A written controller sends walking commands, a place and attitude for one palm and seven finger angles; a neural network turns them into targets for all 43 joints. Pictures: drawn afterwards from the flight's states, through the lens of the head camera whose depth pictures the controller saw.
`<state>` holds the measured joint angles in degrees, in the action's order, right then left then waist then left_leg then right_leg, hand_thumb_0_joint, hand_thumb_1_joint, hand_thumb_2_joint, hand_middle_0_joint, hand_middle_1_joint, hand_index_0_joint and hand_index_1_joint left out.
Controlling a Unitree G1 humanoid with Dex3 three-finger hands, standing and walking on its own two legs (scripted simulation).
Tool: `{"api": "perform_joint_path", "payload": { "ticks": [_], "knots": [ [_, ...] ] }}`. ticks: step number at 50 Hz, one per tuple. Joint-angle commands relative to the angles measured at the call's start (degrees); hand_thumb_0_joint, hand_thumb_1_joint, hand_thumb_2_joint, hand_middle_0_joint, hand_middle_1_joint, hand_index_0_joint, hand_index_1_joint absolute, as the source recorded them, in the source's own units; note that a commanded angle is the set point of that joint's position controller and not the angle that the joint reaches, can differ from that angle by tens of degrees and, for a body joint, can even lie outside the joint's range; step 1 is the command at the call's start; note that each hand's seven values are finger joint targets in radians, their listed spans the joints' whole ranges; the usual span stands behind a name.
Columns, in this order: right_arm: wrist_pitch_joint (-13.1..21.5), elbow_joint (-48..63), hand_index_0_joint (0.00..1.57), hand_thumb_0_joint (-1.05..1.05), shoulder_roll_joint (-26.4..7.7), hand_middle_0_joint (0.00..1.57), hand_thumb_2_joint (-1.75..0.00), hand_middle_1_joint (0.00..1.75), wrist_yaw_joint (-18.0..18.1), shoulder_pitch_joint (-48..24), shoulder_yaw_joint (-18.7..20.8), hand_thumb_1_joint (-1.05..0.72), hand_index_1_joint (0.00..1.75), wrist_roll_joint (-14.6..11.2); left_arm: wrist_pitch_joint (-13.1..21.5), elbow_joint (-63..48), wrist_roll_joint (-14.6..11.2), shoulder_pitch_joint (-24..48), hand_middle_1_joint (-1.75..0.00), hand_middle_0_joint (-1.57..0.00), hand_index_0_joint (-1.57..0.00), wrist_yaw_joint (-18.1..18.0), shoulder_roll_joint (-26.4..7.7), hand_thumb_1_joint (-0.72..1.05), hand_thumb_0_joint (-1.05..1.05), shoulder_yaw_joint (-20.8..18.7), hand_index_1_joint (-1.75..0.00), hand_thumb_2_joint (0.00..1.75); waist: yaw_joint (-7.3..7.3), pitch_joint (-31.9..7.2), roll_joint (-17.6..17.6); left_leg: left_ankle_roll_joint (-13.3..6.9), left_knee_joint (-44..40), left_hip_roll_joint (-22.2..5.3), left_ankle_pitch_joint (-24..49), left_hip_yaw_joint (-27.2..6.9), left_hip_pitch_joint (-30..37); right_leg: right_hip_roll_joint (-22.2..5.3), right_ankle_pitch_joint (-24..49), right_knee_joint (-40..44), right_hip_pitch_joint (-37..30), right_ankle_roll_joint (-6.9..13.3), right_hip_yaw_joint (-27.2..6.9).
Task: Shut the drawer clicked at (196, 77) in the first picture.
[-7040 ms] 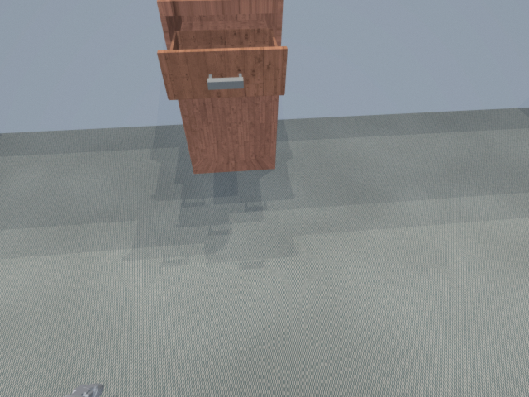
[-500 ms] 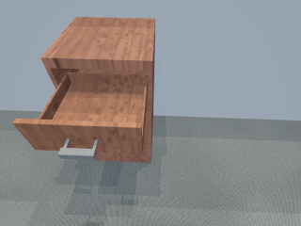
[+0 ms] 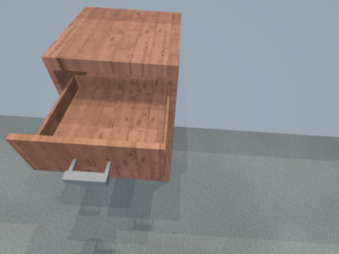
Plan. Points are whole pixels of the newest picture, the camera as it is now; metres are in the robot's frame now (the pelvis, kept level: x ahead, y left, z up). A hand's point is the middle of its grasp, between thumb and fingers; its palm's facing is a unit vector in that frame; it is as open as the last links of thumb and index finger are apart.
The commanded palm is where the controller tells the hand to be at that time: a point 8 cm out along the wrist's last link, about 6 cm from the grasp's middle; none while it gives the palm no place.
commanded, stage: come to a stop and stand still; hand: left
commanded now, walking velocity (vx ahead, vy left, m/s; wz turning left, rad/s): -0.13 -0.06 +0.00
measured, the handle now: (89, 171) +0.32 +0.25 -0.04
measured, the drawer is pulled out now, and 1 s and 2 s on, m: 0.30 0.30 0.30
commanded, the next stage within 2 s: look again from close up in 0.86 s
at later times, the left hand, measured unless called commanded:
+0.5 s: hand out of the picture +0.05 +0.17 -0.16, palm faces -0.01 -0.98 -0.21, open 7.3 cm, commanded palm none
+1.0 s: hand out of the picture -0.05 +0.16 -0.16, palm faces +0.01 -0.98 -0.19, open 7.3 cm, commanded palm none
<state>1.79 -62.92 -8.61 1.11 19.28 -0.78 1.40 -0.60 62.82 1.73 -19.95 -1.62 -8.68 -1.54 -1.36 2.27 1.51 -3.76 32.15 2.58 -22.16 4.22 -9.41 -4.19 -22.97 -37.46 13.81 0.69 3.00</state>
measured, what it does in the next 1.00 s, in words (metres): stands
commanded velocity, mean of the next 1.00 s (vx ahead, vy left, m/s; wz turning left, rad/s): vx -0.03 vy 0.00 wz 0.00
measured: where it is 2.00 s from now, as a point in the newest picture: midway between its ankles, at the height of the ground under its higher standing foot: outside the picture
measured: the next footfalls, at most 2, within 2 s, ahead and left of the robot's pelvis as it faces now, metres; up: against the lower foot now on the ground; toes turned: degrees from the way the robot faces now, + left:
none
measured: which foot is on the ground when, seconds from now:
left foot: down 0.00-1.00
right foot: down 0.00-1.00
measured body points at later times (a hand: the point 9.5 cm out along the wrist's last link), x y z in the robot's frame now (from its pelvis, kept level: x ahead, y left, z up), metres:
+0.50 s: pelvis -0.02 +0.00 +0.00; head -0.01 +0.00 +0.45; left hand +0.05 +0.22 -0.15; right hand +0.02 -0.24 -0.15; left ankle -0.05 +0.08 -0.73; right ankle +0.00 -0.12 -0.73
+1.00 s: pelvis -0.02 -0.01 +0.01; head -0.01 -0.01 +0.46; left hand -0.05 +0.21 -0.14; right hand -0.05 -0.22 -0.15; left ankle -0.05 +0.08 -0.73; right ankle +0.00 -0.12 -0.73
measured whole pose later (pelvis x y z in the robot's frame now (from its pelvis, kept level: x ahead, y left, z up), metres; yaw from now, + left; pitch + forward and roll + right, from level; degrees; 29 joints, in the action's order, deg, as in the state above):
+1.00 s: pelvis -0.02 -0.01 +0.01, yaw +0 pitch -1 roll +0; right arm 1.2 -65.6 -8.5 0.9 18.6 -2.0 0.6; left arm 0.4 64.1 0.6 -18.8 -1.8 -7.8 1.5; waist -0.3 2.3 -0.8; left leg -2.8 23.6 2.0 -15.5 4.2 -6.8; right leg -1.4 -12.0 -25.8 12.4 0.9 4.1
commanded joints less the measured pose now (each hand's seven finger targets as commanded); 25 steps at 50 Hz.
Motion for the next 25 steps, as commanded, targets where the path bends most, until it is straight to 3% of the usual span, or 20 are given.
{"api": "perform_joint_path", "payload": {
  "ticks": [1,3,4,5,6,7,8,13,15,16,17,18,19,20,22,23,25],
  "knots": [
    [0.41,0.08,0.2,0.0,-6.71,0.2,-0.9,0.3,1.72,7.82,0.76,-0.9,0.3,-0.05,1.49,-4.38,-0.9,3.08,-0.3,-0.2,-0.2,-0.79,-2.24,0.9,0.0,0.06,-0.3,0.9,2.2,2.48,-8.58,-6.88,-7.9,-16.56,62.43,-13.74,8.68,1.2,-6.27,-3.29,9.56,0.91,1.06],
    [0.43,1.03,0.2,0.0,-6.49,0.2,-0.9,0.3,2.06,3.55,0.87,-0.9,0.3,-0.79,1.78,-2.88,-1.35,-0.61,-0.3,-0.2,-0.2,-0.81,-2.88,0.9,0.0,-0.15,-0.3,0.9,-0.21,-0.34,-6.01,-3.15,-4.52,-12.91,63.51,-9.5,7.22,0.64,9.68,8.39,0.53,0.71,0.0],
    [0.49,1.69,0.2,0.0,-6.39,0.2,-0.9,0.3,2.2,2.69,0.95,-0.9,0.3,-1.18,2.02,-1.72,-1.44,-3.31,-0.3,-0.2,-0.2,-1.07,-4.03,0.9,0.0,-0.38,-0.3,0.9,-0.91,-1.88,-3.25,-0.46,-3.01,-10.44,56.91,-7.6,2.9,-1.1,25.86,9.27,-6.14,1.58,-2.94],
    [0.48,2.04,0.2,0.0,-5.88,0.2,-0.9,0.3,2.21,2.53,1.24,-0.9,0.3,-1.33,2.25,-1.22,-1.61,-4.62,-0.3,-0.2,-0.2,-1.23,-5.52,0.9,0.0,-0.39,-0.3,0.9,-0.45,-3.14,-2.96,1.64,-3.69,-8.45,43.88,-6.12,-0.37,-4.87,38.77,7.99,-9.65,3.15,-6.27],
    [0.05,1.99,0.2,0.0,-5.27,0.2,-0.9,0.3,2.15,2.37,1.48,-0.9,0.3,-1.25,2.15,-1.32,-1.7,-3.19,-0.3,-0.2,-0.2,-1.2,-6.17,0.9,0.0,-0.28,-0.3,0.9,0.59,-1.42,-1.44,2.72,-5.57,-7.5,34.74,-5.72,-1.46,-6.83,43.85,6.53,-8.36,4.0,-6.63],
    [-0.42,1.62,0.2,0.0,-4.6,0.2,-0.9,0.3,2.07,2.75,1.54,-0.9,0.3,-1.08,2.11,-1.75,-1.61,-2.02,-0.3,-0.2,-0.2,-1.34,-6.39,0.9,0.0,-0.38,-0.3,0.9,0.85,-1.37,2.38,2.8,-6.03,-7.44,30.86,-5.6,-2.1,-7.08,46.72,5.63,-8.43,4.22,-6.56],
    [-0.68,1.3,0.2,0.0,-4.22,0.2,-0.9,0.3,2.02,3.18,1.72,-0.9,0.3,-1.12,1.84,-2.48,-1.53,-0.87,-0.3,-0.2,-0.2,-1.5,-5.89,0.9,0.0,-0.21,-0.3,0.9,1.22,-0.77,4.94,2.69,-7.32,-7.71,31.0,-5.81,-2.04,-6.39,46.49,4.95,-7.69,3.98,-5.72],
    [-0.36,0.76,0.2,0.0,-4.62,0.2,-0.9,0.3,1.89,2.18,1.93,-0.9,0.3,-0.77,0.95,-5.07,-1.33,1.65,-0.3,-0.2,-0.2,-1.79,-5.17,0.9,0.0,-0.36,-0.3,0.9,0.97,-3.36,-1.33,1.42,-8.36,-9.67,41.92,-6.71,2.97,-3.18,32.87,5.02,-4.77,2.07,-4.55],
    [-0.32,1.03,0.2,0.0,-4.65,0.2,-0.9,0.3,1.77,1.22,1.82,-0.9,0.3,-0.68,0.86,-5.41,-1.18,2.32,-0.3,-0.2,-0.2,-1.66,-5.15,0.9,0.0,-0.41,-0.3,0.9,0.8,-3.32,-0.87,1.19,-8.69,-9.55,38.01,-6.74,2.18,-2.99,29.79,6.72,-5.19,1.89,-4.88],
    [-0.12,6.03,0.2,0.0,-8.89,0.2,-0.9,0.3,1.0,-4.57,2.94,-0.9,0.3,-1.88,1.91,-2.91,-0.9,-3.13,-0.3,-0.2,-0.2,-3.3,-8.05,0.9,0.0,-0.56,-0.3,0.9,-1.16,-4.43,5.01,2.6,4.13,-11.01,42.13,-4.58,-0.67,-4.81,45.51,9.27,-5.49,0.56,-5.11],
    [-0.14,7.9,0.2,0.0,-6.28,0.2,-0.9,0.3,0.45,-0.79,2.67,-0.9,0.3,-1.16,2.48,-5.77,-0.95,-1.31,-0.3,-0.2,-0.2,-3.05,-8.71,0.9,0.0,-0.76,-0.3,0.9,1.11,-8.73,4.8,3.03,2.56,-6.42,19.77,-4.99,-4.99,-8.11,45.65,8.04,-10.89,3.95,-9.29],
    [-0.74,8.02,0.2,0.0,-4.77,0.2,-0.9,0.3,0.15,-1.95,2.2,-0.9,0.3,-0.94,2.75,-6.71,-1.19,1.99,-0.3,-0.2,-0.2,-2.55,-9.8,0.9,0.0,-0.52,-0.3,0.9,1.93,-8.59,3.85,3.02,-1.21,-5.25,4.82,-2.91,-5.98,-11.01,45.43,8.55,-10.38,5.67,-10.62],
    [-1.17,7.92,0.2,0.0,-3.97,0.2,-0.9,0.3,0.05,-0.99,1.97,-0.9,0.3,-0.85,2.56,-7.66,-1.16,3.67,-0.3,-0.2,-0.2,-2.04,-9.12,0.9,0.0,0.08,-0.3,0.9,2.79,-6.77,2.11,2.89,-3.59,-4.61,2.92,-2.95,-3.65,-10.08,36.88,9.56,-6.23,5.76,-9.93],
    [-1.1,7.41,0.2,0.0,-4.3,0.2,-0.9,0.3,-0.05,0.58,1.78,-0.9,0.3,-0.72,2.3,-8.07,-1.25,5.24,-0.3,-0.2,-0.2,-1.65,-8.5,0.9,0.0,0.31,-0.3,0.9,3.54,-4.58,-2.35,2.36,-6.3,-5.87,8.78,-4.89,-2.17,-7.23,28.22,8.89,-2.94,5.03,-8.24],
    [-0.52,7.13,0.2,0.0,-6.04,0.2,-0.9,0.3,0.24,0.29,1.36,-0.9,0.3,-0.24,1.81,-8.04,-1.48,5.31,-0.3,-0.2,-0.2,-1.18,-7.18,0.9,0.0,0.89,-0.3,0.9,2.12,-1.43,-9.33,0.94,-8.83,-9.63,23.0,-8.54,-3.46,-2.38,20.7,7.65,-2.67,2.98,-4.43],
    [-0.42,7.48,0.2,0.0,-6.58,0.2,-0.9,0.3,0.36,-0.44,1.29,-0.9,0.3,-0.26,1.57,-7.66,-1.33,4.7,-0.3,-0.2,-0.2,-1.11,-7.09,0.9,0.0,1.02,-0.3,0.9,1.45,-0.71,-9.55,0.41,-9.24,-10.56,26.33,-8.97,-3.96,-1.36,17.32,8.05,-3.2,2.49,-3.76],
    [-0.5,8.05,0.2,0.0,-7.43,0.2,-0.9,0.3,0.42,-1.68,1.09,-0.9,0.3,-0.5,1.28,-7.11,-1.4,4.58,-0.3,-0.2,-0.2,-0.81,-6.64,0.9,0.0,1.29,-0.3,0.9,1.29,1.38,-4.93,0.46,-10.81,-9.97,17.87,-8.72,-5.4,-1.11,13.23,10.82,-3.34,2.21,-4.06]
  ]
}}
